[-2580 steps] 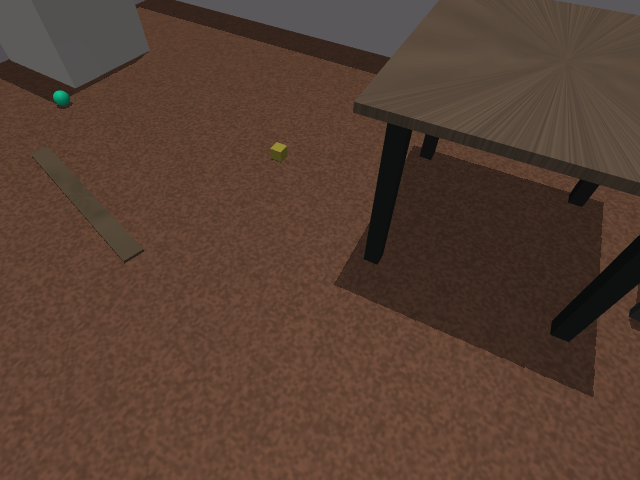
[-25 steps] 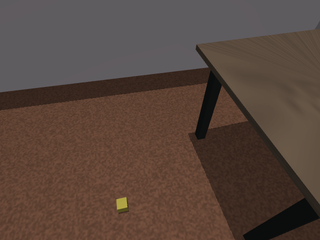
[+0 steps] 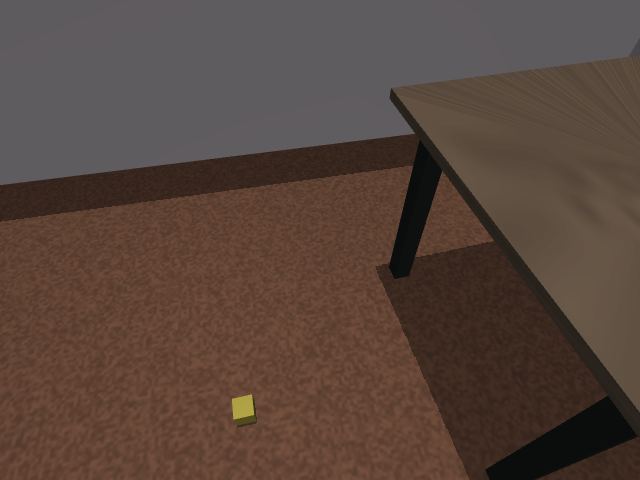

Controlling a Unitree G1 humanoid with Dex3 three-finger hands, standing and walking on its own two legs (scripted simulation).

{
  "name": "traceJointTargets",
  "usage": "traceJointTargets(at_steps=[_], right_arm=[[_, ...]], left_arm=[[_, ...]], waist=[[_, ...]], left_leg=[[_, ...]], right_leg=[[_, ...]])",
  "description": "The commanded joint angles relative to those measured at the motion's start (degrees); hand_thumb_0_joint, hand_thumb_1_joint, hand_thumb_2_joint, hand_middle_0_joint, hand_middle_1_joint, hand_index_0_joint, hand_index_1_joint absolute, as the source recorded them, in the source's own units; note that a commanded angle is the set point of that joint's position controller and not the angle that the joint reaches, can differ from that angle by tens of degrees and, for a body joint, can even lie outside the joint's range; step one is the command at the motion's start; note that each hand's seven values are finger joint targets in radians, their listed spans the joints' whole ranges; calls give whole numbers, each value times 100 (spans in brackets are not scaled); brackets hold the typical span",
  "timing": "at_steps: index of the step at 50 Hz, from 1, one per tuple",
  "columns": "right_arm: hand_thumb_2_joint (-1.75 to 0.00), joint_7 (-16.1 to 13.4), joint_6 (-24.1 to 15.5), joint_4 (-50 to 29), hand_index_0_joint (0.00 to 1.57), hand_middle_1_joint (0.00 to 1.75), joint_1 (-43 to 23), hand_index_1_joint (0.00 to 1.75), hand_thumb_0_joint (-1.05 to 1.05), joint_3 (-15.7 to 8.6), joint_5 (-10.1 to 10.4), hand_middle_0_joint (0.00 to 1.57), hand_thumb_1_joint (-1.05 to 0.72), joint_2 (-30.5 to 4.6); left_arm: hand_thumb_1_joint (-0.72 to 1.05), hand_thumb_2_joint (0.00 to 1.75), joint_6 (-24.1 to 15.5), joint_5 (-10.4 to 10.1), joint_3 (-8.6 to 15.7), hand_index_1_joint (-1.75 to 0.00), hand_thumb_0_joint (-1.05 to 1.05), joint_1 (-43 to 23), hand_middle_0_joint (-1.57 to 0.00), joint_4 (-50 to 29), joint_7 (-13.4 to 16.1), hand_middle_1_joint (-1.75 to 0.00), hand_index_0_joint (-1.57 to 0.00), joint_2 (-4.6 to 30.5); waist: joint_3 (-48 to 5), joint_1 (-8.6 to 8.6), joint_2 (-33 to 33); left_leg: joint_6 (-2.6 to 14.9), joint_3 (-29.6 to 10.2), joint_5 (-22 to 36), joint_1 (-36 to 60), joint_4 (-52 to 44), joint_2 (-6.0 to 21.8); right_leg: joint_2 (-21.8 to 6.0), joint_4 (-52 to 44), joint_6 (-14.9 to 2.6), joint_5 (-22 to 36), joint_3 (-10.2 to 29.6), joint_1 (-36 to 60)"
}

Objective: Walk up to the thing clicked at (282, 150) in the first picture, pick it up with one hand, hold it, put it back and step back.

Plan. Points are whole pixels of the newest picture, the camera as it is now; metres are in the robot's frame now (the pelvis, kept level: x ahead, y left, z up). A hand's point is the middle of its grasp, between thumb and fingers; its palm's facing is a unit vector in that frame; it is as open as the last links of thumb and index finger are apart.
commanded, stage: stand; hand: left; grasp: from above
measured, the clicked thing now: (244, 410) +0.42 +0.23 -0.75
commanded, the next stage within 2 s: step back in 0.66 s
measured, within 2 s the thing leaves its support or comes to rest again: neither
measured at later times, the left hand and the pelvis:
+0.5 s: hand out of the picture +0.08 +0.24 -0.16, palm faces +0.00 -0.94 -0.34, open 7.4 cm; pelvis +0.01 +0.00 +0.00, yaw +0 degrees
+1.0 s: hand out of the picture +0.11 +0.32 -0.19, palm faces +0.00 -0.93 -0.36, open 7.4 cm; pelvis -0.03 +0.05 -0.03, yaw +0 degrees
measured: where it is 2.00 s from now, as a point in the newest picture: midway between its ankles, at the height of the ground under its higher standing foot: outside the picture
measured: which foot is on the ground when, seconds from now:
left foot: down 0.00-1.00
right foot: down 0.00-0.96, up 0.98-1.00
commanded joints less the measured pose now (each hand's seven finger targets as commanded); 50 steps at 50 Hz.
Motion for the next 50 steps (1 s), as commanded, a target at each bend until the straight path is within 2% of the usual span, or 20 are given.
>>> traceJointTargets(at_steps=[1, 10, 15, 26, 32, 33, 34, 36, 37, 38, 39, 40, 41, 44, 45, 46, 47, 48, 49, 50], right_arm=[[-90, -67, -130, -329, 20, 30, -217, 30, 0, -196, -7, 20, -90, -1183], [-90, -64, -121, -287, 20, 30, -165, 30, 0, -165, 1, 20, -90, -1155], [-90, -64, -126, -317, 20, 30, -161, 30, 0, -173, 1, 20, -90, -1192], [-90, -55, -112, -309, 20, 30, -160, 30, 0, -162, 5, 20, -90, -1222], [-90, -48, -131, -314, 20, 30, -166, 30, 0, -144, 19, 20, -90, -1206], [-90, -23, -32, -444, 20, 30, -391, 30, 0, -230, 26, 20, -90, -1454], [-90, -29, 1, -543, 20, 30, -329, 30, 0, -230, 67, 20, -90, -1334], [-90, -33, 52, -636, 20, 30, -120, 30, 0, -232, 105, 20, -90, -1203], [-90, -33, 100, -681, 20, 30, -10, 30, 0, -270, 115, 20, -90, -1213], [-90, -17, 152, -754, 20, 30, -1, 30, 0, -316, 100, 20, -90, -1217], [-90, -3, 201, -839, 20, 30, 120, 30, 0, -353, 75, 20, -90, -1268], [-90, 12, 233, -876, 20, 30, 267, 30, 0, -362, 66, 20, -90, -1270], [-90, 40, 248, -936, 20, 30, 376, 30, 0, -383, 90, 20, -90, -1304], [-90, 40, 213, -1074, 20, 30, 551, 30, 0, -427, 115, 20, -90, -1339], [-90, 24, 167, -1067, 20, 30, 645, 30, 0, -432, 87, 20, -90, -1316], [-90, 3, 116, -1073, 20, 30, 618, 30, 0, -472, 25, 20, -90, -1381], [-90, -28, 84, -1150, 20, 30, 512, 30, 0, -555, -61, 20, -90, -1639], [-90, -51, 55, -1152, 20, 30, 661, 30, 0, -629, -123, 20, -90, -1938], [-90, -78, 44, -1157, 20, 30, 627, 30, 0, -629, -117, 20, -90, -1959], [-90, -89, 35, -1329, 20, 30, 498, 30, 0, -659, -53, 20, -90, -2152]], left_arm=[[90, 90, -122, 11, 172, -30, 0, -142, -20, -347, 78, -30, -20, 1184], [90, 90, -127, -12, 167, -30, 0, -165, -20, -337, 72, -30, -20, 1239], [90, 90, -147, -4, 162, -30, 0, -183, -20, -375, 81, -30, -20, 1262], [90, 90, -146, -20, 149, -30, 0, -186, -20, -378, 67, -30, -20, 1274], [90, 90, -148, -34, 140, -30, 0, -184, -20, -393, 64, -30, -20, 1283], [90, 90, -111, -119, 462, -30, 0, -79, -20, -505, 98, -30, -20, 1693], [90, 90, -92, -131, 487, -30, 0, 41, -20, -552, 125, -30, -20, 1717], [90, 90, -67, -124, 551, -30, 0, 13, -20, -741, 145, -30, -20, 1816], [90, 90, -55, -105, 592, -30, 0, -112, -20, -871, 156, -30, -20, 1865], [90, 90, -53, -53, 594, -30, 0, -215, -20, -1029, 166, -30, -20, 1843], [90, 90, -55, 17, 602, -30, 0, -344, -20, -1200, 178, -30, -20, 1846], [90, 90, -37, 57, 613, -30, 0, -441, -20, -1323, 176, -30, -20, 1837], [90, 90, -19, 62, 620, -30, 0, -654, -20, -1447, 172, -30, -20, 1829], [90, 90, 42, 93, 552, -30, 0, -827, -20, -1667, 191, -30, -20, 1763], [90, 90, 85, 49, 520, -30, 0, -876, -20, -1718, 182, -30, -20, 1722], [90, 90, 152, -11, 481, -30, 0, -804, -20, -1759, 162, -30, -20, 1640], [90, 90, 209, -89, 446, -30, 0, -720, -20, -1839, 155, -30, -20, 1392], [90, 90, 259, -140, 419, -30, 0, -756, -20, -1915, 178, -30, -20, 1144], [90, 90, 345, -100, 423, -30, 0, -418, -20, -1792, 224, -30, -20, 1183], [90, 90, 351, -97, 408, -30, 0, -231, -20, -1769, 256, -30, -20, 1207]], waist=[[-362, -6, 61], [-347, -27, -74], [-461, -63, -80], [-341, -57, -138], [-425, -44, -80], [141, 7, -120], [-57, -24, -214], [-305, -67, -522], [-432, -108, -700], [-542, -98, -951], [-631, -111, -1080], [-635, -171, -1064], [-691, -264, -1114], [-809, -289, -1214], [-857, -339, -1085], [-739, -335, -559], [-664, -256, 371], [-525, -307, 1163], [-644, -148, 614], [-794, -247, 964]], left_leg=[[260, -406, 530, -113, -315, 553], [236, -368, 424, -189, -361, 535], [240, -351, 769, 3, -278, 576], [227, -353, 537, -124, -320, 562], [193, -354, 822, -79, -326, 574], [355, -319, 1561, -544, 434, 414], [356, -163, 1633, -572, 797, 307], [287, 102, 1015, -704, 1551, -48], [276, 154, 280, -802, 2046, -210], [317, 78, -1235, -1009, 2620, -373], [362, -58, -1965, -1147, 3254, -382], [399, -177, -2105, -1082, 3385, -253], [454, -261, -2064, -1070, 3454, -231], [455, -144, -1373, -1062, 2480, -67], [444, -3, -742, -983, 1623, -52], [360, -1, 914, -750, 823, 17], [435, -846, 2564, -501, 420, 578], [640, -1841, 3971, 149, 284, 1161], [803, -1817, 4113, 257, 543, 1372], [932, -2137, 4219, 163, 480, 1667]], right_leg=[[-535, -398, -159, 274, 529, 32], [-528, -397, -153, 210, 523, 59], [-560, -336, -170, 588, 546, 68], [-543, -395, -166, 377, 558, 38], [-546, -327, -174, 655, 540, 118], [-524, 78, -250, 1728, 653, -220], [-601, 156, -364, 2175, 665, -133], [-1042, 96, -794, 2603, 1035, -70], [-1345, 35, -1083, 2621, 1254, -130], [-1640, 40, -1366, 2680, 1514, -135], [-1859, 119, -1560, 2684, 1625, -255], [-1906, 245, -1612, 2643, 1534, -540], [-1798, 387, -1516, 2647, 1326, -612], [-1448, 953, -1130, 2521, 1047, -433], [-1238, 1358, -920, 2355, 886, -250], [-886, 1803, -675, 1935, 626, -446], [-192, 2578, -387, 1016, 350, -888], [663, 3329, -298, -1836, 648, -2071], [745, 3843, -340, -2548, 1166, -2176], [808, 4173, -320, -2715, 1349, -2211]])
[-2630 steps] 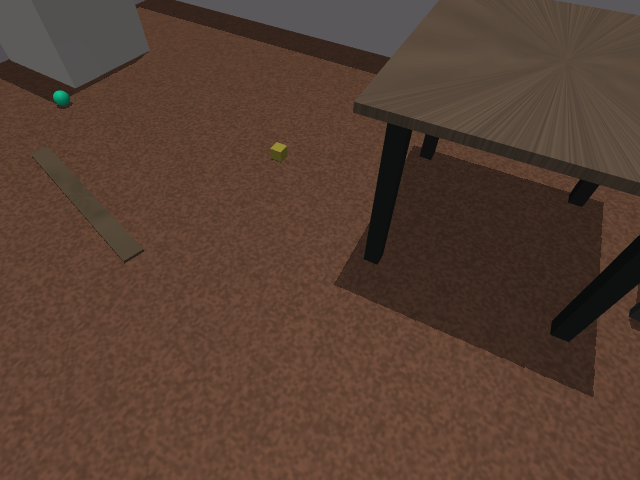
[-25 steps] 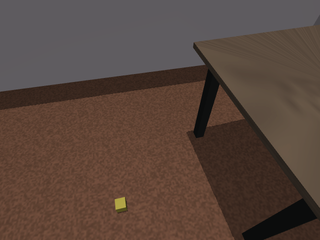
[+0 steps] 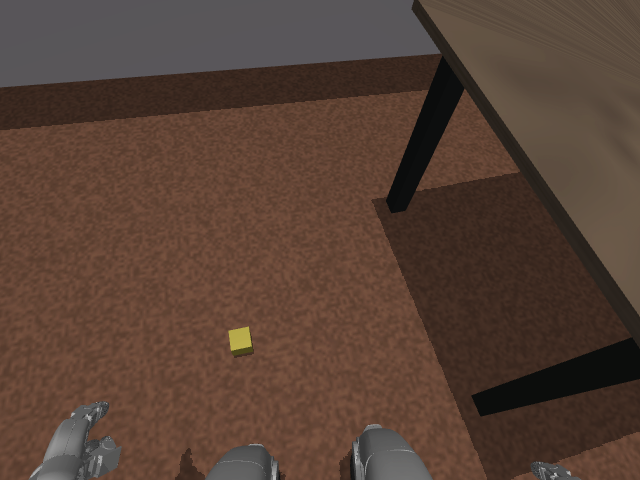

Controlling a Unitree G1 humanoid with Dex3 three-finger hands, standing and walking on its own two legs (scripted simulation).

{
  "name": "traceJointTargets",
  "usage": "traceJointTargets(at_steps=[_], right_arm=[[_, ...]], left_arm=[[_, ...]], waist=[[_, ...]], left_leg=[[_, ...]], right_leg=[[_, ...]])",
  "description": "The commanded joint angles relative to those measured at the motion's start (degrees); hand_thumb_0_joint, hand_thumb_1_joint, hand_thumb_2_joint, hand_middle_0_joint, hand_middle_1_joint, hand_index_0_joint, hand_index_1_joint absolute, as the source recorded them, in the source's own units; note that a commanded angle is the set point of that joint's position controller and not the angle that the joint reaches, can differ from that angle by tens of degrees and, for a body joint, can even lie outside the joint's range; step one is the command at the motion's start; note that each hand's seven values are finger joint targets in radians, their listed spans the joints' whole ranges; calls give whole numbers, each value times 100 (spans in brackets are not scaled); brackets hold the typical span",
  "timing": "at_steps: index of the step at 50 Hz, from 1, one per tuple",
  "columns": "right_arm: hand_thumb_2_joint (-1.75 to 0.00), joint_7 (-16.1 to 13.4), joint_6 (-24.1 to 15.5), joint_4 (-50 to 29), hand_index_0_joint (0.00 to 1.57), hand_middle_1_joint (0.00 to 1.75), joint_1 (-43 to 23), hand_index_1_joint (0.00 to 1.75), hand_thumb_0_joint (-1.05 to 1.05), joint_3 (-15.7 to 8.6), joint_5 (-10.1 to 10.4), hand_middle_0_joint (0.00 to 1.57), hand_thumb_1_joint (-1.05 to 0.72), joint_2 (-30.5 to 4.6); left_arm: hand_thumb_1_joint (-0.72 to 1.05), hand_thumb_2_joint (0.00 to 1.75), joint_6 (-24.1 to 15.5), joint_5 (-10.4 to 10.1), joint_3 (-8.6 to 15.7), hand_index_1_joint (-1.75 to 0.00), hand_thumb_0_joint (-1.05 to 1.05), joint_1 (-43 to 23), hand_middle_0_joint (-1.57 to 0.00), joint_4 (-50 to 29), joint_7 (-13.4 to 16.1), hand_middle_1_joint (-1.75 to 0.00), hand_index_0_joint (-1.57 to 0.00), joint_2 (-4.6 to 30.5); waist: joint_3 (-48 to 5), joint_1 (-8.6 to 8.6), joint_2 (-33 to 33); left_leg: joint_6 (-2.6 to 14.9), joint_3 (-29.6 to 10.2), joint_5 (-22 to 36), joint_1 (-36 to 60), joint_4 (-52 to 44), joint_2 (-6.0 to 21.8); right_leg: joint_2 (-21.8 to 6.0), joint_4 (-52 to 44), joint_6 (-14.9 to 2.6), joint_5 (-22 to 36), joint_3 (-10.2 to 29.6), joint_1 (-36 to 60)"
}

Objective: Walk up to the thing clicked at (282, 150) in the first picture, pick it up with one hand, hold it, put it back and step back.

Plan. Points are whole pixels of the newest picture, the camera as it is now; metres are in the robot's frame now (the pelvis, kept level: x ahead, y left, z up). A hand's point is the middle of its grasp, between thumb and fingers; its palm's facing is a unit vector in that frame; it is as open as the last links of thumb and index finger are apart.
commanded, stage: step back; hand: left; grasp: from above
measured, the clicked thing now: (241, 341) +0.45 +0.18 -0.72
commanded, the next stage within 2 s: none
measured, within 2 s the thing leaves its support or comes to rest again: neither
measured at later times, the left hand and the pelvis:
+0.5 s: hand out of the picture +0.04 +0.27 -0.13, palm faces -0.07 -0.91 -0.40, open 7.4 cm; pelvis -0.07 +0.01 +0.01, yaw -4 degrees
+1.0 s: hand out of the picture -0.09 +0.31 -0.14, palm faces -0.02 -0.94 -0.34, open 7.4 cm; pelvis -0.21 +0.04 +0.02, yaw -3 degrees
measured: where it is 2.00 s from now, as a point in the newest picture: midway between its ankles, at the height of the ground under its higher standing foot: outside the picture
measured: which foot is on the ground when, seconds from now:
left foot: down 0.00-0.44, up 0.46-0.74, down 0.76-1.00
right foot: up 0.00-0.36, down 0.38-0.80, up 0.82-1.00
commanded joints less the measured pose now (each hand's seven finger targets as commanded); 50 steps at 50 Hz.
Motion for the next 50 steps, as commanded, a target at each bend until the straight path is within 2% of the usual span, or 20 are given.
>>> traceJointTargets(at_steps=[1, 5, 12, 17, 20, 22, 23, 24, 27, 29, 34, 37, 38, 39, 40, 41, 42, 44, 45, 50], right_arm=[[-90, -161, -124, -531, 20, 30, 180, 30, 0, -398, -33, 20, -90, -1831], [-90, -305, -144, -708, 20, 30, -214, 30, 0, -278, -33, 20, -90, -1186], [-90, -329, -107, -803, 20, 30, 345, 30, 0, -354, 5, 20, -90, -1211], [-90, -260, -98, -949, 20, 30, -131, 30, 0, -364, 21, 20, -90, -1369], [-90, -208, -87, -1008, 20, 30, -389, 30, 0, -306, 83, 20, -90, -1259], [-90, -192, -54, -986, 20, 30, -393, 30, 0, -255, 108, 20, -90, -1007], [-90, -198, -17, -956, 20, 30, -280, 30, 0, -271, 62, 20, -90, -1055], [-90, -169, -8, -866, 20, 30, -45, 30, 0, -280, 60, 20, -90, -1165], [-90, -148, -25, -768, 20, 30, 211, 30, 0, -193, 108, 20, -90, -1053], [-90, -187, -50, -811, 20, 30, 298, 30, 0, -152, 118, 20, -90, -1071], [-90, -244, -136, -1000, 20, 30, 306, 30, 0, -101, 87, 20, -90, -959], [-90, -227, -189, -843, 20, 30, 699, 30, 0, -184, 0, 20, -90, -916], [-90, -224, -197, -856, 20, 30, 665, 30, 0, -244, -61, 20, -90, -1043], [-90, -220, -198, -906, 20, 30, 691, 30, 0, -357, -143, 20, -90, -1489], [-90, -176, -174, -1032, 20, 30, 266, 30, 0, -454, -148, 20, -90, -2034], [-90, -194, -201, -1125, 20, 30, 150, 30, 0, -514, -97, 20, -90, -2265], [-90, -241, -250, -1147, 20, 30, -143, 30, 0, -453, -99, 20, -90, -2027], [-90, -226, -250, -1260, 20, 30, -559, 30, 0, -260, -166, 20, -90, -1514], [-90, -240, -255, -1277, 20, 30, -537, 30, 0, -256, -122, 20, -90, -1389], [-90, -264, -241, -1232, 20, 30, 270, 30, 0, -310, -34, 20, -90, -1357]], left_arm=[[90, 90, 20, -10, 131, -30, 0, 292, -20, -475, 185, -30, -20, 792], [90, 90, 27, -50, 160, -30, 0, 802, -20, -386, 133, -30, -20, 879], [90, 90, -82, 53, 186, -30, 0, 455, -20, -667, 92, -30, -20, 840], [90, 90, -113, 129, 247, -30, 0, 1004, -20, -507, 5, -30, -20, 817], [90, 90, -197, 174, 301, -30, 0, 1371, -20, -435, -14, -30, -20, 924], [90, 90, -207, 150, 410, -30, 0, 848, -20, -734, -55, -30, -20, 1435], [90, 90, -240, 181, 413, -30, 0, 573, -20, -949, -29, -30, -20, 1485], [90, 90, -253, 169, 391, -30, 0, 518, -20, -1037, -2, -30, -20, 1319], [90, 90, -268, 142, 359, -30, 0, 327, -20, -1160, 54, -30, -20, 1044], [90, 90, -244, 178, 345, -30, 0, 499, -20, -1201, 42, -30, -20, 1001], [90, 90, -136, 199, 343, -30, 0, 900, -20, -1279, 49, -30, -20, 1013], [90, 90, -8, 105, 318, -30, 0, 762, -20, -1341, -19, -30, -20, 1150], [90, 90, 28, 84, 281, -30, 0, 741, -20, -1392, -49, -30, -20, 1042], [90, 90, 33, 68, 233, -30, 0, 728, -20, -1486, -65, -30, -20, 857], [90, 90, 18, 73, 291, -30, 0, 556, -20, -1526, -29, -30, -20, 839], [90, 90, 14, 165, 396, -30, 0, 216, -20, -1526, 39, -30, -20, 1051], [90, 90, 15, 156, 397, -30, 0, 336, -20, -1444, 26, -30, -20, 1122], [90, 90, 25, 48, 392, -30, 0, 872, -20, -1181, -15, -30, -20, 900], [90, 90, 32, 33, 413, -30, 0, 1112, -20, -1107, -42, -30, -20, 933], [90, 90, -40, 112, 389, -30, 0, 956, -20, -1240, -52, -30, -20, 843]], waist=[[-1576, -128, 1375], [-1721, 220, 1109], [-1552, -266, 753], [-1536, -50, 799], [-1570, 173, 37], [-1109, 176, -1382], [-915, 186, -1332], [-882, 83, -909], [-1105, 13, -272], [-1317, 123, -160], [-1836, 292, -720], [-1855, 24, -647], [-1764, 38, -410], [-1753, -18, 578], [-1408, -67, 1631], [-1119, -344, 1782], [-960, -107, 1407], [-976, 276, 980], [-987, 370, 923], [-1339, -95, 1018]], left_leg=[[332, -2324, 4824, 939, -1632, 2024], [-162, -1065, 4720, 1923, -1200, 1228], [485, -1219, 4506, 2057, -1057, 1599], [569, -1519, 2825, 929, -1282, 1765], [366, -1133, 1639, -33, -778, 1320], [-269, -140, -479, -375, 1091, -181], [-325, -513, -1385, -393, 2189, -302], [-334, -770, -1341, -468, 2588, -273], [-302, -885, -826, -680, 2916, -513], [-387, -778, -777, -909, 2780, -550], [-396, -341, -927, -891, 343, 95], [-273, 41, 987, 239, -1844, 85], [-162, -344, 1506, 731, -1754, 306], [155, -1654, 1851, 1153, -1811, 1318], [911, -2837, 2132, 701, -2127, 2430], [1562, -3333, 2215, -372, -2276, 2958], [1520, -2946, 2267, -455, -2159, 2834], [968, -1463, 3117, 11, -1750, 1804], [831, -1170, 3134, 237, -1617, 1625], [1058, -1201, 3392, 1525, -1171, 1627]], right_leg=[[916, 2019, -278, -1241, 905, -600], [790, 2010, -185, -58, 738, -891], [525, 227, 12, -311, 291, -380], [402, -821, -231, 223, -62, 712], [45, -1465, -623, 1681, 537, 1433], [-1494, -2479, -1742, 2106, 2490, 575], [-1869, -2657, -2025, 2275, 2853, 174], [-1821, -2564, -2012, 2616, 2709, 168], [-985, -2220, -1455, 3225, 1333, 588], [-751, -1920, -1299, 3478, 1084, 1185], [-904, -1426, -1277, 4084, 946, 2544], [-561, -816, -860, 3532, 623, 1997], [-360, -757, -598, 2740, 593, 1208], [162, -216, -346, 1357, 359, 117], [1026, 812, -126, -977, 19, -628], [792, 2017, -42, -1455, 738, -228], [681, 2571, -84, -1104, 868, -242], [996, 2981, -156, -590, 925, -562], [1039, 3043, -144, -383, 845, -710], [853, 1943, 197, -477, 583, -929]])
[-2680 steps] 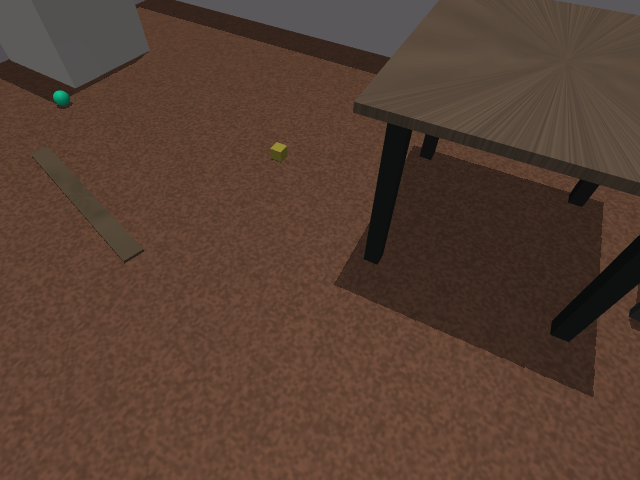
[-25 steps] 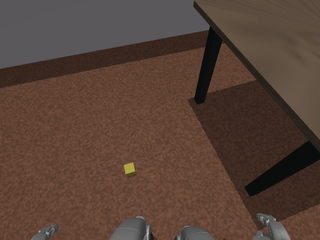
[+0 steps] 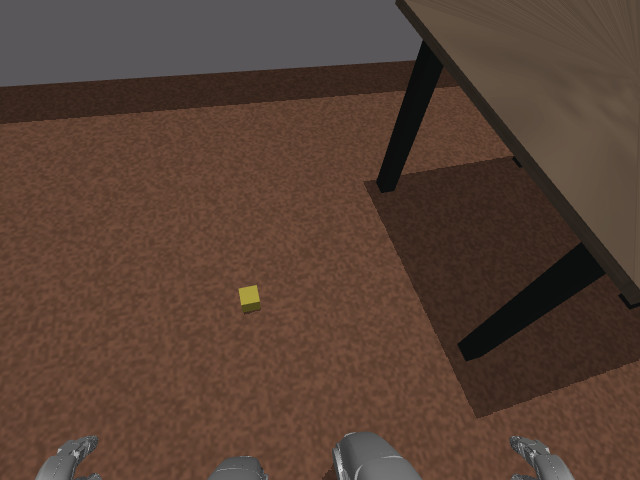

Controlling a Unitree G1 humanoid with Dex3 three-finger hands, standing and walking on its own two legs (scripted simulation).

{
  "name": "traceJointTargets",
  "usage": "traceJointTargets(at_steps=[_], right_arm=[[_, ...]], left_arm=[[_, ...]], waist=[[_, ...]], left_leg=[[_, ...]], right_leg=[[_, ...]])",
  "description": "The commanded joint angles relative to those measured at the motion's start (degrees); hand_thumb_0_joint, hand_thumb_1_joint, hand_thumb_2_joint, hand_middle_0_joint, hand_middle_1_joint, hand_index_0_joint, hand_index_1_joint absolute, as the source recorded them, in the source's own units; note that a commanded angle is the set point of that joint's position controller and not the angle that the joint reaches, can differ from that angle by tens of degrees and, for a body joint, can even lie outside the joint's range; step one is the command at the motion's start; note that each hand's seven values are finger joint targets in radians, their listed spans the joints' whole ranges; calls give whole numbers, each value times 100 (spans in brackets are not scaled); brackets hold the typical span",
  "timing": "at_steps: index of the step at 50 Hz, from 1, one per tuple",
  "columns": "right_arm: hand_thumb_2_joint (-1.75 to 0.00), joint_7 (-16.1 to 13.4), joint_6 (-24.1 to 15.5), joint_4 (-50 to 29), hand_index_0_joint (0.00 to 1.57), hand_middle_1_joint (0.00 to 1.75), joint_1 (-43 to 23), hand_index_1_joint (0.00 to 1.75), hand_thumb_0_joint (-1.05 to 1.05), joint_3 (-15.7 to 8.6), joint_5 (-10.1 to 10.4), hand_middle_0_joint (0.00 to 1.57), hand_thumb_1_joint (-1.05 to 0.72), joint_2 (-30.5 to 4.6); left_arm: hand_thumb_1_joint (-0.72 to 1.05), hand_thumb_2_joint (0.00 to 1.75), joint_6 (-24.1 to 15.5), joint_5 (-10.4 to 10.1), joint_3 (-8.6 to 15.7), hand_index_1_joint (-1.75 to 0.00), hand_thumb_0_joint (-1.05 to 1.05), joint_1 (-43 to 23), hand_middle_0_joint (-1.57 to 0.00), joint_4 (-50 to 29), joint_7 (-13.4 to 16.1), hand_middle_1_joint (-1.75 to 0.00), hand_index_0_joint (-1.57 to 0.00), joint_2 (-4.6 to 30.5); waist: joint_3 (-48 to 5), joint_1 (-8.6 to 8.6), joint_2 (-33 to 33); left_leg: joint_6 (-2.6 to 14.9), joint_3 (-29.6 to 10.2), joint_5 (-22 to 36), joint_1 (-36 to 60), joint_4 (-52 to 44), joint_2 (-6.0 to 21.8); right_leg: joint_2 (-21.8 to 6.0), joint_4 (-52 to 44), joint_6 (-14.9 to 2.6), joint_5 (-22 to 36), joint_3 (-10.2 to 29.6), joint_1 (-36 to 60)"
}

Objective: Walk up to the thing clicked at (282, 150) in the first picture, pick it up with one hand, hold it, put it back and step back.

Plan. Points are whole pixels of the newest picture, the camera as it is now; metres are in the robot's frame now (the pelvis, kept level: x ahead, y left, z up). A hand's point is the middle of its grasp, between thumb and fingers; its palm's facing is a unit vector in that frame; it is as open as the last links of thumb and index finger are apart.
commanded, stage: step back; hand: left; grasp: from above
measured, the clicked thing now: (249, 298) +0.65 +0.17 -0.74
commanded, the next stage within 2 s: none
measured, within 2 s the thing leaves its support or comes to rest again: neither
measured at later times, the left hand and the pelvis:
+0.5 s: hand out of the picture -0.04 +0.23 -0.15, palm faces +0.01 -0.91 -0.42, open 7.4 cm; pelvis -0.17 -0.04 -0.02, yaw +2 degrees
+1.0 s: hand out of the picture -0.30 +0.18 -0.16, palm faces -0.03 -0.92 -0.40, open 7.4 cm; pelvis -0.36 -0.09 -0.02, yaw -2 degrees
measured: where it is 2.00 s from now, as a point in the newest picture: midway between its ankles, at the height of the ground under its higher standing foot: outside the picture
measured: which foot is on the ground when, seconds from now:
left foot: down 0.00-0.22, up 0.24-0.50, down 0.52-0.96, up 0.98-1.00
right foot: up 0.00-0.16, down 0.18-0.54, up 0.56-0.90, down 0.92-1.00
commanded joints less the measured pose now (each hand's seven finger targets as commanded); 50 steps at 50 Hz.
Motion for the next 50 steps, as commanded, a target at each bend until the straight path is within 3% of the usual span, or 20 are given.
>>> traceJointTargets(at_steps=[1, 8, 9, 10, 11, 12, 15, 21, 24, 26, 28, 29, 33, 42, 45, 46, 47, 48, 49, 50], right_arm=[[-90, -164, -149, -542, 20, 30, 165, 30, 0, -480, 34, 20, -90, -1621], [-90, -113, 56, -793, 20, 30, -395, 30, 0, -520, 63, 20, -90, -1794], [-90, -95, 76, -808, 20, 30, -341, 30, 0, -470, 117, 20, -90, -1638], [-90, -97, 80, -904, 20, 30, -285, 30, 0, -388, 147, 20, -90, -1324], [-90, -197, 73, -958, 20, 30, -481, 30, 0, -430, 159, 20, -90, -1301], [-90, -236, 69, -827, 20, 30, -331, 30, 0, -536, 167, 20, -90, -1530], [-90, -165, 46, -474, 20, 30, 115, 30, 0, -396, 217, 20, -90, -1370], [-90, -203, -85, -571, 20, 30, 153, 30, 0, -291, 133, 20, -90, -1187], [-90, -169, -138, -402, 20, 30, 624, 30, 0, -342, 50, 20, -90, -1189], [-90, -154, -161, -313, 20, 30, 756, 30, 0, -438, -10, 20, -90, -1317], [-90, -118, -127, -509, 20, 30, 305, 30, 0, -610, -75, 20, -90, -2325], [-90, -162, -152, -581, 20, 30, 188, 30, 0, -677, -56, 20, -90, -2511], [-90, -209, -173, -634, 20, 30, -334, 30, 0, -427, -61, 20, -90, -1592], [-90, -108, 66, -669, 20, 30, -6, 30, 0, -483, -54, 20, -90, -1752], [-90, -50, 184, -713, 20, 30, -347, 30, 0, -490, 19, 20, -90, -1849], [-90, -34, 195, -754, 20, 30, -332, 30, 0, -427, 50, 20, -90, -1596], [-90, -50, 170, -896, 20, 30, -351, 30, 0, -312, 90, 20, -90, -1187], [-90, -152, 177, -959, 20, 30, -598, 30, 0, -418, 53, 20, -90, -1302], [-90, -165, 185, -816, 20, 30, -465, 30, 0, -558, 63, 20, -90, -1620], [-90, -110, 194, -644, 20, 30, -339, 30, 0, -539, 79, 20, -90, -1721]], left_arm=[[90, 90, -177, 38, 229, -30, 0, 65, -20, -501, 86, -30, -20, 859], [90, 90, -258, 72, 251, -30, 0, 1060, -20, 110, 17, -30, -20, 882], [90, 90, -292, 135, 293, -30, 0, 1007, -20, 64, 9, -30, -20, 1087], [90, 90, -312, 201, 426, -30, 0, 973, -20, -46, -10, -30, -20, 1565], [90, 90, -270, 186, 494, -30, 0, 378, -20, -339, -5, -30, -20, 2102], [90, 90, -291, 166, 499, -30, 0, -143, -20, -535, 45, -30, -20, 2084], [90, 90, -310, 155, 262, -30, 0, -630, -20, -580, 91, -30, -20, 1254], [90, 90, -260, 193, 256, -30, 0, 38, -20, -653, 208, -30, -20, 1135], [90, 90, -192, 84, 205, -30, 0, -146, -20, -739, 216, -30, -20, 1161], [90, 90, -80, 35, 104, -30, 0, -156, -20, -811, 151, -30, -20, 992], [90, 90, -68, -20, 114, -30, 0, -248, -20, -885, 186, -30, -20, 878], [90, 90, -52, 41, 180, -30, 0, -507, -20, -870, 236, -30, -20, 1064], [90, 90, -23, -34, 207, -30, 0, 127, -20, -471, 134, -30, -20, 1013], [90, 90, -246, 9, 69, -30, 0, 279, -20, -255, 100, -30, -20, 893], [90, 90, -279, 27, 126, -30, 0, 1204, -20, 316, 64, -30, -20, 924], [90, 90, -290, 120, 227, -30, 0, 1152, -20, 350, 56, -30, -20, 1214], [90, 90, -288, 210, 359, -30, 0, 1103, -20, 230, 54, -30, -20, 1681], [90, 90, -254, 240, 445, -30, 0, 399, -20, -85, 76, -30, -20, 2276], [90, 90, -291, 189, 433, -30, 0, -260, -20, -261, 129, -30, -20, 2264], [90, 90, -322, 192, 307, -30, 0, -505, -20, -312, 126, -30, -20, 1908]], waist=[[-1127, -275, 1046], [-1594, 103, 1354], [-1543, 96, 887], [-1330, 127, -506], [-1034, 295, -1439], [-689, 135, -1441], [-631, -238, -734], [-1050, 194, -1001], [-1436, -13, -937], [-1463, -24, -346], [-1220, -39, 1366], [-1029, -292, 1647], [-845, 192, 816], [-1571, -233, 1615], [-1782, 169, 1458], [-1503, 149, 737], [-1111, 237, -790], [-678, 452, -1378], [-176, 196, -1251], [-23, -20, -767]], left_leg=[[1348, -1056, 2526, 1572, -411, 1295], [805, -804, 1315, 177, 195, 1037], [518, -632, 541, -405, 475, 700], [111, -371, -789, -1551, 1444, -165], [-110, -309, -2192, -1262, 2816, -681], [-103, -684, -2200, -930, 3530, -363], [-49, -679, -1405, -1041, 3869, -867], [-195, -232, -1815, -1336, 2016, -504], [-19, -16, -889, -449, 46, -206], [130, -348, 942, 594, -953, -42], [1290, -2672, 2317, 437, -989, 1990], [1831, -3355, 1911, -426, -1270, 2551], [1053, -1133, 2324, 96, -753, 1192], [1220, -841, 1947, 1169, -214, 1175], [839, -593, 514, 167, 86, 927], [494, -437, -509, -771, 541, 525], [117, -188, -1780, -2022, 1606, -412], [-175, -576, -2143, -1595, 2860, -590], [-185, -925, -1897, -1102, 3537, -196], [-132, -963, -1567, -772, 3650, -340]], right_leg=[[-223, -918, 194, -242, -124, -429], [-560, -4531, -188, 1292, -921, 1821], [-769, -4531, -364, 1344, -379, 2069], [-1817, -4738, -737, 1258, 1292, 2123], [-2861, -5186, -1737, 1263, 2136, 639], [-3065, -5311, -1874, 1305, 2323, -185], [-1749, -4516, -1176, 2918, 221, 471], [-1956, -3942, -1324, 3984, 284, 2303], [-1968, -3260, -1113, 4243, 172, 2366], [-1496, -2720, -672, 3072, -122, 1364], [-223, -991, -196, -905, -529, -234], [-376, -62, -175, -1140, 50, 49], [-2, 828, -164, -80, 268, -378], [-597, -2885, 119, -115, -806, 584], [-504, -4470, -201, 871, -1219, 1808], [-800, -4413, -392, 605, -458, 1941], [-1910, -4924, -804, -493, 1337, 1701], [-3150, -5695, -1736, -1081, 2473, -95], [-3385, -5963, -1854, -1559, 2673, -1183], [-2889, -5744, -1584, -1271, 1776, -1429]])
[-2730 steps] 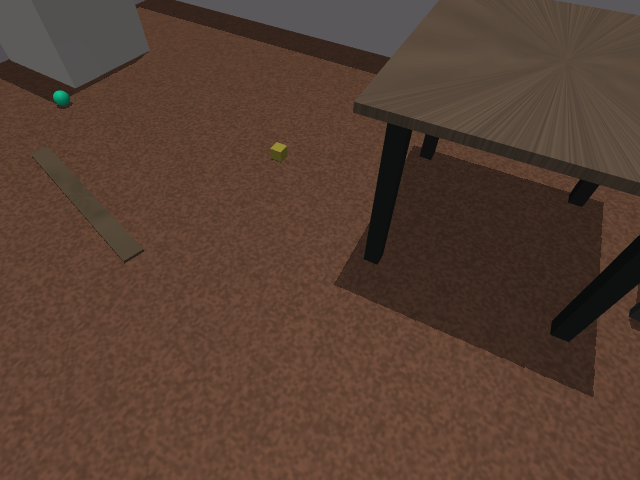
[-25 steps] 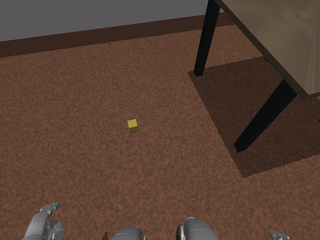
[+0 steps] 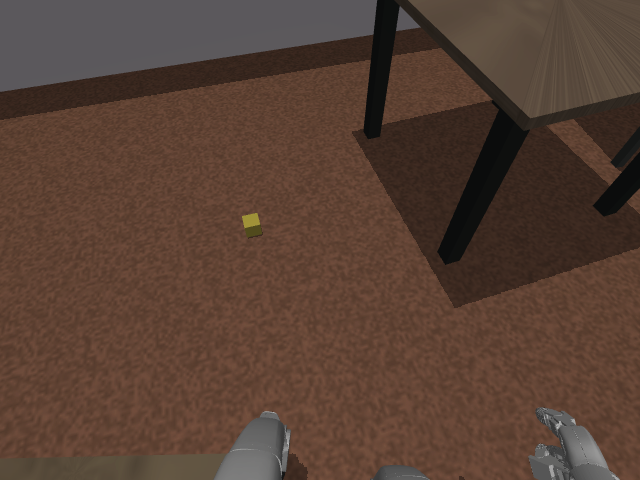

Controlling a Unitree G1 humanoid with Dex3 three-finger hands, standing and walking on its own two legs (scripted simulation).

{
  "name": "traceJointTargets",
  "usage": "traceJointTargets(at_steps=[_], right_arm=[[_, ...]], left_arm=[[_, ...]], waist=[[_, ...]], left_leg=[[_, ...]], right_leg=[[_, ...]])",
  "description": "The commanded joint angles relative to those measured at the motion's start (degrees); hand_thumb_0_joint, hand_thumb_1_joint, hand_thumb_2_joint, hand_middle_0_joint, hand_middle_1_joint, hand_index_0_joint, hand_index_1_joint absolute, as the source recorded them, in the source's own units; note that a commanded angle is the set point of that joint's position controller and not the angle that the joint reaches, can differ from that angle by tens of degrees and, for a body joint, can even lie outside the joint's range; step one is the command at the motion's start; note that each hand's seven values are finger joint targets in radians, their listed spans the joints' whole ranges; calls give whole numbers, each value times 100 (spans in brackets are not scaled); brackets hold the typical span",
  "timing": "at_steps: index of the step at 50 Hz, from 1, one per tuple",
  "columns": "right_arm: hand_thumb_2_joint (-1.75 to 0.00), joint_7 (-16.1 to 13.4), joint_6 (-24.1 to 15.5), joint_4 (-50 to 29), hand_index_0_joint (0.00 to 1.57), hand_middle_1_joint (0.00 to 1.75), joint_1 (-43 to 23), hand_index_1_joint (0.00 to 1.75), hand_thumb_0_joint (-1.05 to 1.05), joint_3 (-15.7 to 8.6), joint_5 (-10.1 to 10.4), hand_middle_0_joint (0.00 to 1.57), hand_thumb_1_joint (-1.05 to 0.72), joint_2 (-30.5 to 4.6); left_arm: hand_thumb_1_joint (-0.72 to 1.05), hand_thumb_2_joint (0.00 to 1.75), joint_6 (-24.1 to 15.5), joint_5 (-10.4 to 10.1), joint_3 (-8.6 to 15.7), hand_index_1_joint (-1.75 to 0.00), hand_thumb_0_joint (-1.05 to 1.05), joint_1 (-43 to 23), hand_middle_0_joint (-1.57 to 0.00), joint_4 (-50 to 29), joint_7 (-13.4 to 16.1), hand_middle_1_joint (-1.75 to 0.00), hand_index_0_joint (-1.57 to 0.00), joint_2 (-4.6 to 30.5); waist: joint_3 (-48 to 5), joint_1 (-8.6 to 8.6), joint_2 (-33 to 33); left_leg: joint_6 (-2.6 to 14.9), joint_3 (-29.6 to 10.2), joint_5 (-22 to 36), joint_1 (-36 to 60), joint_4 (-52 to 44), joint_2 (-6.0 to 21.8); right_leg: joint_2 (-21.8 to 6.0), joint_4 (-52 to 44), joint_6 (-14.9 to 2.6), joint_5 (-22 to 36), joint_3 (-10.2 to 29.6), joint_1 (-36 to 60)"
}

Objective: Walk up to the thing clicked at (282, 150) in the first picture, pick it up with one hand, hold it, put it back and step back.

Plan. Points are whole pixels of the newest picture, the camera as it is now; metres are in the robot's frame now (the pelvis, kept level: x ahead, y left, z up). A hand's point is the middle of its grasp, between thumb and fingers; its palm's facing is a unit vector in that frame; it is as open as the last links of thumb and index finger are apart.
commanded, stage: step back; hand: left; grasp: from above
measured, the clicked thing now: (252, 225) +1.00 +0.31 -0.72
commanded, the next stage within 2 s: stand in 1.10 s
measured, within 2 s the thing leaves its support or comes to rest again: neither
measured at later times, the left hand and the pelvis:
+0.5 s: hand out of the picture -0.01 +0.27 -0.13, palm faces +0.10 -0.92 -0.37, open 7.4 cm; pelvis -0.05 -0.01 +0.02, yaw +5 degrees
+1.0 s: hand out of the picture +0.04 +0.28 -0.14, palm faces +0.16 -0.91 -0.38, open 7.4 cm; pelvis +0.00 +0.00 +0.00, yaw +7 degrees
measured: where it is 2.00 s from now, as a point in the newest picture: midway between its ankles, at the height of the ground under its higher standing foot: outside the picture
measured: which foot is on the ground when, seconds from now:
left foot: up 0.00-0.22, down 0.24-0.56, up 0.58-0.86, down 0.88-1.00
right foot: down 0.00-0.28, up 0.30-0.52, down 0.54-1.00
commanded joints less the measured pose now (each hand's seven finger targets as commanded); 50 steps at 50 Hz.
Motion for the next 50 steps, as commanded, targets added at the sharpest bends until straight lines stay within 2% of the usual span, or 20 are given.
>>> traceJointTargets(at_steps=[1, 3, 7, 10, 12, 14, 15, 19, 22, 26, 27, 28, 29, 30, 35, 42, 44, 46, 48, 50], right_arm=[[-90, -34, -133, -207, 20, 30, 198, 30, 0, -301, 52, 20, -90, -1177], [-90, -9, -188, -45, 20, 30, 583, 30, 0, -198, 24, 20, -90, -855], [-90, 52, -364, -10, 20, 30, 515, 30, 0, -169, -30, 20, -90, -947], [-90, 121, -495, 116, 20, 30, 496, 30, 0, -179, -84, 20, -90, -887], [-90, 96, -581, 453, 20, 30, 1059, 30, 0, -256, -114, 20, -90, -842], [-90, 54, -643, 460, 20, 30, 1132, 30, 0, -429, -218, 20, -90, -1483], [-90, 87, -621, 461, 20, 30, 1177, 30, 0, -496, -129, 20, -90, -2001], [-90, 110, -718, 328, 20, 30, 604, 30, 0, -292, -134, 20, -90, -1211], [-90, 146, -709, 371, 20, 30, 774, 30, 0, -361, -112, 20, -90, -1334], [-90, 152, -526, 271, 20, 30, 433, 30, 0, -258, -69, 20, -90, -1095], [-90, 133, -481, 280, 20, 30, 633, 30, 0, -157, -40, 20, -90, -760], [-90, 117, -483, 209, 20, 30, 796, 30, 0, -16, -8, 20, -90, -354], [-90, 78, -462, 154, 20, 30, 876, 30, 0, -12, -35, 20, -90, -364], [-90, 26, -455, 253, 20, 30, 816, 30, 0, -167, -40, 20, -90, -904], [-90, 79, -494, 579, 20, 30, 1049, 30, 0, -145, -21, 20, -90, -798], [-90, 79, -420, 644, 20, 30, 762, 30, 0, -105, -1, 20, -90, -641], [-90, 58, -436, 729, 20, 30, 773, 30, 0, -134, -11, 20, -90, -678], [-90, 14, -481, 684, 20, 30, 603, 30, 0, -224, -58, 20, -90, -1111], [-90, 37, -478, 574, 20, 30, -74, 30, 0, -196, 29, 20, -90, -1358], [-90, 48, -446, 648, 20, 30, -274, 30, 0, -122, -7, 20, -90, -1171]], left_arm=[[90, 90, -249, 57, 417, -30, 0, -1124, -20, -808, 219, -30, -20, 1749], [90, 90, -313, 70, 444, -30, 0, -869, -20, -657, 216, -30, -20, 1481], [90, 90, -406, 131, 527, -30, 0, -222, -20, -502, 180, -30, -20, 1601], [90, 90, -361, 64, 520, -30, 0, -157, -20, -427, 129, -30, -20, 1719], [90, 90, -281, 22, 374, -30, 0, -99, -20, -383, 100, -30, -20, 1528], [90, 90, -287, -113, 164, -30, 0, -59, -20, -498, 80, -30, -20, 749], [90, 90, -334, -26, 368, -30, 0, -796, -20, -510, 110, -30, -20, 1409], [90, 90, -424, -102, 353, -30, 0, -288, -20, -191, -41, -30, -20, 1340], [90, 90, -467, -95, 354, -30, 0, -363, -20, -115, -87, -30, -20, 1270], [90, 90, -554, -71, 392, -30, 0, 334, -20, 246, 9, -30, -20, 1149], [90, 90, -599, -41, 399, -30, 0, 541, -20, 339, 77, -30, -20, 1203], [90, 90, -661, 42, 490, -30, 0, 668, -20, 320, 133, -30, -20, 1532], [90, 90, -707, 60, 557, -30, 0, 513, -20, 141, 149, -30, -20, 1946], [90, 90, -688, 45, 571, -30, 0, 103, -20, 7, 145, -30, -20, 2075], [90, 90, -816, -96, 370, -30, 0, -157, -20, 65, 192, -30, -20, 1554], [90, 90, -678, -151, 238, -30, 0, -498, -20, -17, 257, -30, -20, 1511], [90, 90, -592, -177, 200, -30, 0, -525, -20, -25, 271, -30, -20, 1469], [90, 90, -520, -211, 104, -30, 0, -354, -20, -65, 264, -30, -20, 1206], [90, 90, -413, -296, 116, -30, 0, -295, -20, 212, 284, -30, -20, 1195], [90, 90, -442, -240, 80, -30, 0, -196, -20, 375, 252, -30, -20, 1151]], waist=[[-6, -345, -848], [-371, -296, -966], [-753, 175, -1398], [-799, 186, -1556], [-937, -103, -971], [-819, -162, 1110], [-163, -504, 766], [115, -117, 471], [-174, -281, 681], [-635, 141, 599], [-770, 209, 58], [-839, 249, -1058], [-707, 179, -1299], [-447, 126, -862], [-616, -130, -616], [-876, -181, -1159], [-968, -254, -995], [-1255, -158, -134], [-1156, -6, 670], [-1104, 66, 501]], left_leg=[[-8, -499, -217, 654, 2056, -547], [-43, -321, 81, 263, 2020, -711], [-177, 24, -369, -244, 153, -237], [-35, 372, -947, 881, -1613, -61], [129, 517, 203, 2326, -3179, -315], [782, -2638, -1410, 3259, -3618, 1420], [1536, -3365, -2834, 1839, -3920, 2045], [1080, -1408, -1049, 1851, -3470, 1135], [1037, -1109, -976, 1450, -3366, 1136], [743, -345, -828, 680, -2134, 699], [600, -142, -656, 376, -1364, 489], [398, 190, -710, -217, -18, -157], [193, -30, -1009, -637, 860, -494], [200, -324, -1080, -307, 1042, -181], [93, -306, -120, 430, 614, 57], [72, 650, 535, 1497, -1144, 4], [192, 617, 1588, 1924, -1834, -32], [555, -503, 2815, 2194, -1959, 856], [1282, -1380, 1617, 1040, -2508, 1603], [1020, -903, 1183, 954, -2498, 1324]], right_leg=[[-1578, -2421, -1147, -719, 1568, -1993], [-1021, -2056, -810, -147, 927, -945], [-1240, -2001, -930, -1410, 1371, 876], [-1516, -1933, -1039, -1294, 1382, 523], [-1072, -951, -682, -475, 700, -56], [-10, 1059, -63, -761, -382, -2422], [-451, 1179, -67, -815, 142, -2240], [-433, 848, -118, 82, 26, -1770], [-306, 191, -56, 28, -205, -838], [83, -1114, -92, 737, -593, 924], [-8, -1437, -74, 636, -291, 1425], [-954, -2166, -310, -351, 1331, 1637], [-2117, -2866, -721, -1377, 3063, 1210], [-2522, -2982, -1294, -1861, 3467, 383], [-1585, -2045, -905, 1695, 1219, 272], [-1421, -1112, -784, 3827, 326, 18], [-1253, -690, -544, 3528, 247, -135], [-787, -186, -221, 2355, 60, -426], [-135, 317, -101, -289, -296, 242], [-184, -316, -162, -54, -205, 443]])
